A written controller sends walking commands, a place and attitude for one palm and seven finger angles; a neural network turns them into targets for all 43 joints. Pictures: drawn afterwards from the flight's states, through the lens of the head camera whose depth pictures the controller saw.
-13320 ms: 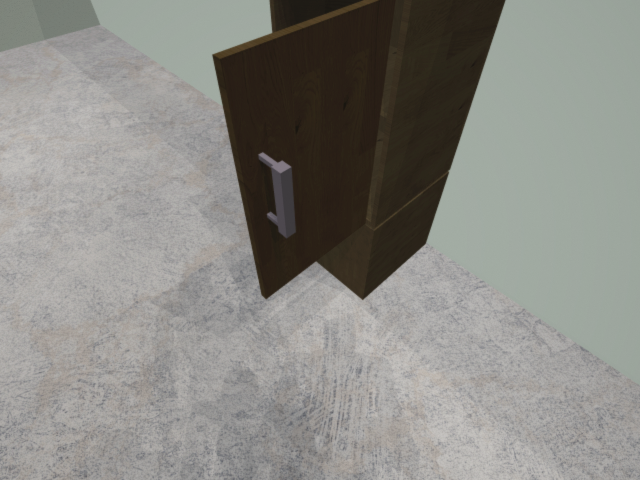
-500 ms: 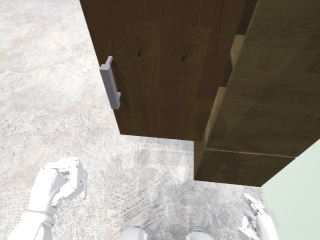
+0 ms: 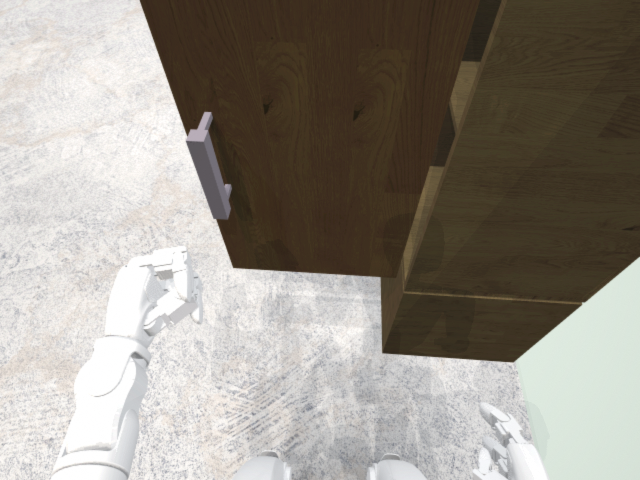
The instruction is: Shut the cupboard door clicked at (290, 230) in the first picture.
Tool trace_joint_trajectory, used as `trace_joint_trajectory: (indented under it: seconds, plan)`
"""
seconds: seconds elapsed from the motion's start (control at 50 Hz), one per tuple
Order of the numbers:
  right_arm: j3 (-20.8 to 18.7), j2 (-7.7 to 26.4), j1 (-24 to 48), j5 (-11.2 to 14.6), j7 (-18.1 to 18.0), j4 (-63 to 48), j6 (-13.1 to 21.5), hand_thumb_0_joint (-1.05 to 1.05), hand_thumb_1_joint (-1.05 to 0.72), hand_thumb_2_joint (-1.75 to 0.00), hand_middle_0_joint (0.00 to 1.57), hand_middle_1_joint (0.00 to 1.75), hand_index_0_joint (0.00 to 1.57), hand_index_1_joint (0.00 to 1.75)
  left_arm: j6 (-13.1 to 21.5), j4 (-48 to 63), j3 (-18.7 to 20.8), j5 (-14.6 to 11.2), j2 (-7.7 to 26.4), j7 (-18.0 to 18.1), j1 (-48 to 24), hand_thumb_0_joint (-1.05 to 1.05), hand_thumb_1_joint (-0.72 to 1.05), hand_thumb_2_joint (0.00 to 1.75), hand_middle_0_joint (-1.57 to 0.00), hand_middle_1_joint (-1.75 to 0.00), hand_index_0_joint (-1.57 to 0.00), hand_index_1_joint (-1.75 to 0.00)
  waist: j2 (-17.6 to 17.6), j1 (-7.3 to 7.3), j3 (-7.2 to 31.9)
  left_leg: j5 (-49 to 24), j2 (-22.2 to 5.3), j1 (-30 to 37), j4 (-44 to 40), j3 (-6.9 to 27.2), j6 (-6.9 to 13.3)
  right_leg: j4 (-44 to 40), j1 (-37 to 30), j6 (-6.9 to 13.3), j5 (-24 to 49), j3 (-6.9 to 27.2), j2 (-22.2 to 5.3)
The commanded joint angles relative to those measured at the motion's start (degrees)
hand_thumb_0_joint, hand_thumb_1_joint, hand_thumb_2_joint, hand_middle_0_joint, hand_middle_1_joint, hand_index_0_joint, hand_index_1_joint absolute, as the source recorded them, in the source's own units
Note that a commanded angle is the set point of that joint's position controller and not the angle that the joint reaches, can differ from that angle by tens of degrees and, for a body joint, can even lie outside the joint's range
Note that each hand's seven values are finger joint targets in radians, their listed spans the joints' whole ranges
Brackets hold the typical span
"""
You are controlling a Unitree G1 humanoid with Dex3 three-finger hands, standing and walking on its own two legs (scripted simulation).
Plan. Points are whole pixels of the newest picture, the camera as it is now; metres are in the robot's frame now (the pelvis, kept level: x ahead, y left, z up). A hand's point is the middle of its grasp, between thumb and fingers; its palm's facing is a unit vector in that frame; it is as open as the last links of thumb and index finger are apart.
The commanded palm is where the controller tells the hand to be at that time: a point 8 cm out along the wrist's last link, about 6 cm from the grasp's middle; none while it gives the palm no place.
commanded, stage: bring the fist close to the handle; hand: left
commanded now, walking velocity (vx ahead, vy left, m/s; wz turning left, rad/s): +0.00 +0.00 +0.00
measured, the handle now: (214, 168) +0.54 +0.19 +0.06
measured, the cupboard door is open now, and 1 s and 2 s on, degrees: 90 90 78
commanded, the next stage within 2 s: push the door shut along its arc in 0.94 s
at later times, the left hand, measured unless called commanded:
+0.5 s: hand (219, 232) +0.41 +0.15 +0.07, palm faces -0.03 -1.00 -0.03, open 3.1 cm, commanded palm +0.39 +0.20 +0.06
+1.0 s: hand (220, 224) +0.42 +0.15 +0.07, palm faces -0.02 -1.00 -0.02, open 3.1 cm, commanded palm +0.40 +0.20 +0.06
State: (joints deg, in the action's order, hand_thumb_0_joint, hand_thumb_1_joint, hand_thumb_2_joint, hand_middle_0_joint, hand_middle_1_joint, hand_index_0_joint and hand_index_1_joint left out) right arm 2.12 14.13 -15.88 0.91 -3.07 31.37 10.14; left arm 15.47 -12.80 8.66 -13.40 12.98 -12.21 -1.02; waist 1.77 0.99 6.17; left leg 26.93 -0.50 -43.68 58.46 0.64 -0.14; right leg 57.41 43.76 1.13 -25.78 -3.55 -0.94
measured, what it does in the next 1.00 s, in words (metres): stands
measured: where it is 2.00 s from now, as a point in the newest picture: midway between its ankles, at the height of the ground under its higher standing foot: outside the picture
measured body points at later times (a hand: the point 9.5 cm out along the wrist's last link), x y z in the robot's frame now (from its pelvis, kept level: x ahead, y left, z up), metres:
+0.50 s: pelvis +0.00 -0.01 +0.00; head +0.07 -0.01 +0.44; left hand +0.40 +0.21 +0.07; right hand +0.10 -0.26 -0.11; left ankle +0.02 +0.12 -0.67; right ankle +0.03 -0.11 -0.67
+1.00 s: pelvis -0.01 +0.00 +0.00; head +0.07 -0.01 +0.44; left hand +0.41 +0.21 +0.07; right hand +0.06 -0.26 -0.12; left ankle +0.02 +0.12 -0.67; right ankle +0.03 -0.11 -0.67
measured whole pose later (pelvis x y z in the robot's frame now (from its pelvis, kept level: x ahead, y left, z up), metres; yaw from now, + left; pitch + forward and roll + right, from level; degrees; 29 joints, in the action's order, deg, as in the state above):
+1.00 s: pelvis -0.01 +0.00 +0.00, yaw -1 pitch +15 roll +0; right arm 0.3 14.8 -18.8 0.5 -1.8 36.7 3.3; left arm 24.8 -48.5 14.8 -9.3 15.9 -10.9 -31.7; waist 1.2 4.0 6.3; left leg 25.4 -1.1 -47.9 57.8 -0.5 -0.1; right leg 57.0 48.6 1.2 -23.8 -2.4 -0.2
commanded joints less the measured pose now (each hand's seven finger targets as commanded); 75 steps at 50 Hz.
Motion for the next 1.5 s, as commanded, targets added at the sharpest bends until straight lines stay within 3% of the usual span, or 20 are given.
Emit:
trace_joint_trajectory:
  seconds: [0.0,0.24,0.32,0.36,0.44,0.52,0.56,0.68,0.72,0.78,0.82,0.86,0.9,0.94,0.98,1.04,1.22,1.34,1.38,1.48]
  plan:
    - [-3.90,7.60,1.06,0.35,-0.20,-6.98,1.95,0.00,-0.90,-0.90,0.20,0.30,0.20,0.30,5.57,8.31,2.73,-0.55,7.09,-0.21,-14.66,0.00,0.90,0.90,-1.30,-1.50,-1.30,-1.50,-1.64,0.61,14.80,-12.97,0.73,5.64,-8.69,0.55,0.98,-7.80,-11.35,0.02,14.07,2.09,0.85]
    - [-4.43,7.87,-0.93,0.33,-0.32,-3.23,0.18,0.00,-0.90,-0.90,0.20,0.30,0.20,0.30,7.54,-3.98,3.22,0.88,8.33,0.99,-33.43,0.00,0.90,0.90,-1.30,-1.50,-1.30,-1.50,-0.62,1.76,19.62,-13.85,0.62,6.76,-8.36,0.34,0.99,-7.44,-11.25,-0.02,16.03,2.69,0.74]
    - [-4.34,8.17,-1.89,0.34,-0.18,-2.54,-1.42,0.00,-0.90,-0.90,0.20,0.30,0.20,0.30,7.40,-11.69,6.72,1.37,12.02,1.24,-37.92,0.00,0.90,0.90,-1.30,-1.50,-1.30,-1.50,-3.38,1.90,18.09,-12.42,0.76,3.34,-8.22,-0.33,1.23,-8.29,-12.48,-0.32,15.83,3.82,0.49]
    - [-4.41,8.16,-2.30,0.31,-0.11,-2.79,-1.89,0.00,-0.90,-0.90,0.20,0.30,0.20,0.30,8.02,-12.31,7.28,1.76,13.09,1.26,-40.68,0.00,0.90,0.90,-1.30,-1.50,-1.30,-1.50,-0.47,1.63,20.20,-13.90,0.83,4.16,-8.14,-0.35,1.19,-7.57,-13.22,0.01,17.36,3.78,0.63]
    - [-4.43,8.05,-3.71,0.23,0.21,-1.45,-2.49,0.00,-0.90,-0.90,0.20,0.30,0.20,0.30,9.04,-18.23,5.31,2.07,10.92,1.30,-47.66,0.00,0.90,0.90,-1.30,-1.50,-1.30,-1.50,-2.37,3.52,18.79,-12.68,0.63,3.40,-7.67,-0.25,1.23,-7.87,-10.79,-0.28,16.79,3.66,0.88]
    - [-4.61,8.38,-4.98,-0.05,0.27,-0.31,-3.10,0.00,-0.90,-0.90,0.20,0.30,0.20,0.30,10.52,-22.80,7.89,2.91,14.47,1.21,-54.12,0.00,0.90,0.90,-1.30,-1.50,-1.30,-1.50,-1.19,3.81,21.30,-12.23,0.81,2.32,-6.72,-0.49,1.37,-7.40,-10.89,-0.28,16.74,4.43,0.71]
    - [-4.85,8.65,-5.77,-0.22,0.57,-0.94,-3.40,0.00,-0.90,-0.90,0.20,0.30,0.20,0.30,10.73,-24.69,9.70,2.87,15.55,0.79,-50.21,0.00,0.90,0.90,-1.30,-1.50,-1.30,-1.50,-0.96,2.26,23.39,-14.10,1.03,2.40,-6.87,-0.52,1.42,-6.89,-12.68,0.11,18.45,4.24,0.97]
    - [-5.27,8.63,-6.43,-0.07,1.18,-1.84,-4.55,0.00,-0.90,-0.90,0.20,0.30,0.20,0.30,11.36,-21.91,9.17,2.47,14.53,0.23,-48.29,0.00,0.90,0.90,-1.30,-1.50,-1.30,-1.50,-0.71,1.83,24.90,-15.65,0.75,4.17,-7.71,-0.93,1.35,-7.04,-13.21,0.02,20.09,3.80,1.18]
    - [-5.23,8.57,-6.48,0.03,1.10,-1.56,-4.82,0.00,-0.90,-0.90,0.20,0.30,0.20,0.30,11.39,-22.31,8.50,2.32,13.75,0.81,-49.79,0.00,0.90,0.90,-1.30,-1.50,-1.30,-1.50,-3.08,3.05,22.11,-13.22,0.69,2.80,-7.99,-1.14,1.54,-8.14,-12.37,-0.39,17.98,3.96,1.22]
    - [-5.16,8.74,-6.36,-0.04,0.82,-1.06,-5.00,0.00,-0.90,-0.90,0.20,0.30,0.20,0.30,12.25,-22.50,9.98,2.72,15.85,1.50,-51.15,0.00,0.90,0.90,-1.30,-1.50,-1.30,-1.50,-3.01,3.09,21.03,-10.65,0.86,1.91,-8.21,-1.15,1.68,-8.83,-12.08,-0.42,14.86,4.46,1.08]
    - [-5.08,8.40,-6.01,-0.08,0.74,-1.01,-5.00,0.00,-0.90,-0.90,0.20,0.30,0.20,0.30,12.98,-21.76,7.99,3.13,13.98,1.46,-53.33,0.00,0.90,0.90,-1.30,-1.50,-1.30,-1.50,-0.89,3.74,20.95,-10.04,0.82,3.14,-8.37,-1.13,1.68,-8.88,-10.64,-0.34,14.01,4.28,1.13]
    - [-5.20,8.74,-6.30,-0.19,0.49,-0.92,-4.93,0.00,-0.90,-0.90,0.20,0.30,0.20,0.30,13.71,-21.41,9.57,3.17,16.26,1.54,-53.36,0.00,0.90,0.90,-1.30,-1.50,-1.30,-1.50,-0.91,3.18,22.70,-10.76,0.83,3.70,-8.26,-0.64,1.67,-8.31,-11.50,-0.08,14.29,4.18,1.32]
    - [-5.01,8.29,-5.81,-0.13,0.71,-0.95,-4.83,0.00,-0.90,-0.90,0.20,0.30,0.20,0.30,13.75,-21.59,6.65,3.07,12.56,1.18,-53.13,0.00,0.90,0.90,-1.30,-1.50,-1.30,-1.50,0.42,3.60,22.76,-11.79,0.73,5.41,-8.51,-0.55,1.47,-8.10,-10.31,-0.03,15.35,3.55,1.33]
    - [-5.19,8.69,-6.05,-0.10,0.68,-0.40,-5.03,0.00,-0.90,-0.90,0.20,0.30,0.20,0.30,13.21,-24.24,8.25,3.10,14.33,1.20,-51.86,0.00,0.90,0.90,-1.30,-1.50,-1.30,-1.50,-0.39,3.38,21.32,-11.39,0.51,4.96,-8.45,-0.44,1.29,-8.29,-9.56,-0.01,14.80,3.45,1.43]
    - [-4.92,8.57,-5.69,-0.02,0.74,-0.62,-5.09,0.00,-0.90,-0.90,0.20,0.30,0.20,0.30,12.58,-25.69,6.70,2.98,12.46,0.94,-52.44,0.00,0.90,0.90,-1.30,-1.50,-1.30,-1.50,-0.65,3.93,19.86,-9.77,0.70,4.04,-8.76,-0.54,1.42,-8.72,-8.73,-0.16,13.15,3.32,1.35]
    - [-4.98,8.83,-5.81,-0.08,0.80,-1.04,-5.30,0.00,-0.90,-0.90,0.20,0.30,0.20,0.30,12.40,-25.54,7.63,3.10,13.68,0.79,-52.74,0.00,0.90,0.90,-1.30,-1.50,-1.30,-1.50,-0.93,3.37,21.39,-10.92,0.70,4.49,-8.65,-0.32,1.39,-8.23,-9.69,0.07,14.34,3.26,1.35]
    - [-4.53,9.41,-6.59,-0.08,0.36,0.87,-5.34,0.00,-0.90,-0.90,0.20,0.30,0.20,0.30,12.89,-32.31,5.84,4.09,15.34,-1.84,-66.86,0.00,0.90,0.90,-1.30,-1.50,-1.30,-1.50,0.78,6.65,21.46,-10.27,0.41,4.70,-6.49,1.26,1.34,-6.58,-3.59,0.18,12.86,3.08,1.50]
    - [-4.49,10.24,-8.44,-0.26,0.67,0.99,-5.60,0.00,-0.90,-0.90,0.20,0.30,0.20,0.30,11.25,-37.77,7.21,4.50,17.72,-2.99,-70.99,0.00,0.90,0.90,-1.30,-1.50,-1.30,-1.50,0.99,7.58,23.95,-11.43,0.38,3.54,-4.85,1.60,1.49,-5.40,-2.09,0.26,13.37,3.06,1.67]
    - [-4.48,10.62,-9.42,-0.49,0.70,0.98,-5.81,0.00,-0.90,-0.90,0.20,0.30,0.20,0.30,11.20,-38.63,9.96,4.69,21.10,-3.47,-70.92,0.00,0.90,0.90,-1.30,-1.50,-1.30,-1.50,1.53,6.74,26.58,-14.20,0.35,3.65,-4.13,1.75,1.42,-4.18,-3.05,0.42,15.59,3.01,1.76]
    - [-4.67,10.80,-11.13,-0.43,0.99,1.52,-6.35,0.00,-0.90,-0.90,0.20,0.30,0.20,0.30,10.70,-39.61,7.75,5.06,20.03,-5.30,-75.36,0.00,0.90,0.90,-1.30,-1.50,-1.30,-1.50,0.74,9.01,26.25,-13.67,0.02,3.05,-3.15,1.91,1.75,-4.47,-1.16,0.11,15.10,3.11,2.00]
